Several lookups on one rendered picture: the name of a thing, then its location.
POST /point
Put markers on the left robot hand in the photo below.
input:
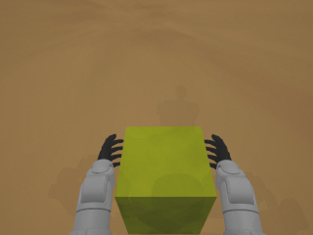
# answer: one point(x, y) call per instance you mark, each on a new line
point(107, 150)

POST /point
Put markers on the left robot forearm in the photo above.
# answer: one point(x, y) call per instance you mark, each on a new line
point(94, 204)

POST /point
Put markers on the carton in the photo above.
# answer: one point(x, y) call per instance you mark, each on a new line
point(164, 184)

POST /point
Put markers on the right robot hand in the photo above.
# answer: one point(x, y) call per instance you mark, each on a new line
point(221, 150)

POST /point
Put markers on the right robot forearm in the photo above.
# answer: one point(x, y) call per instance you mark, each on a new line
point(238, 202)

